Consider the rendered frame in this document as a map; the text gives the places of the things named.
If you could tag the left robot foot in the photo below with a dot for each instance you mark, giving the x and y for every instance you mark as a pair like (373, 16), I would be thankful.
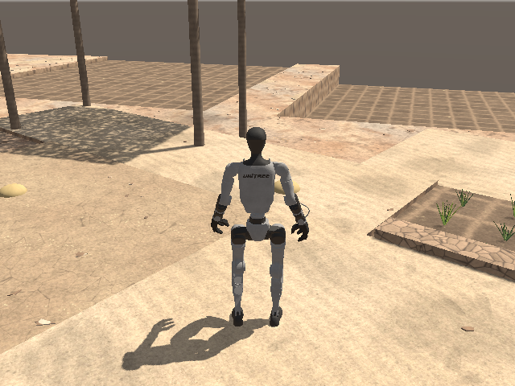
(237, 320)

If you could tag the left robot thigh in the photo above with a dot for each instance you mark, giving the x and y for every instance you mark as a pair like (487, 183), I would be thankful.
(238, 239)

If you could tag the robot left forearm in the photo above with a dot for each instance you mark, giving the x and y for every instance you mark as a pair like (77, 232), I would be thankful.
(219, 210)

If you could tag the robot left hand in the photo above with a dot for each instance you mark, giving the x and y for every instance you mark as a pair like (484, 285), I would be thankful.
(214, 224)

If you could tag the robot right upper arm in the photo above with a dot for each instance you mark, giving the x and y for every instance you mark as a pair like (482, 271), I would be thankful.
(282, 170)

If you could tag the robot right forearm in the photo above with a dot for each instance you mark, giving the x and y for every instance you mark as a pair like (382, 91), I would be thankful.
(298, 212)

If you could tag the robot left upper arm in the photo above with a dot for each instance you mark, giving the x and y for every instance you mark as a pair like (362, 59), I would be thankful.
(231, 170)

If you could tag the robot right hand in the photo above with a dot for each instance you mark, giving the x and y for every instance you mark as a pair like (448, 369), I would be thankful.
(302, 229)

